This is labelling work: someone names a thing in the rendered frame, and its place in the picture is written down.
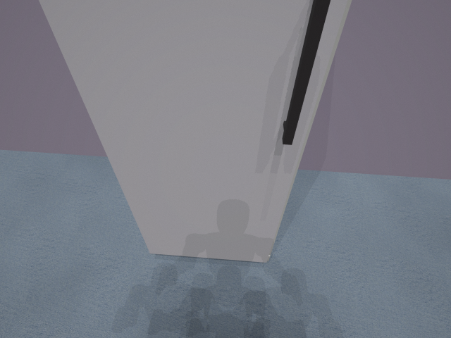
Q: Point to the handle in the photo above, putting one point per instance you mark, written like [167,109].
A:
[311,42]

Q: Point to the fridge door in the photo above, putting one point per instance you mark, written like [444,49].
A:
[188,98]

